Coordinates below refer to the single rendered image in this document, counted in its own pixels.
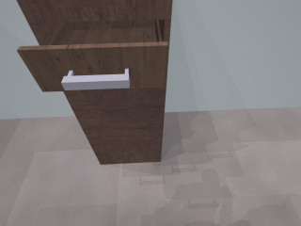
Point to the drawer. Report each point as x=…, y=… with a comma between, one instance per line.
x=100, y=48

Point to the cabinet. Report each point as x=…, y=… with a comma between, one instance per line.
x=121, y=128

